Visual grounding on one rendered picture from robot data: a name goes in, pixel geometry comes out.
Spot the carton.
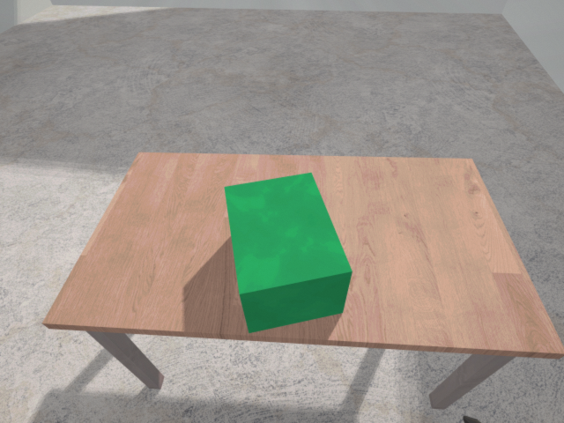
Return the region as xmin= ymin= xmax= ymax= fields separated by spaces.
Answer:
xmin=225 ymin=173 xmax=353 ymax=333

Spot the table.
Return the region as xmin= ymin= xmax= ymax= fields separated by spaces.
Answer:
xmin=42 ymin=152 xmax=564 ymax=410

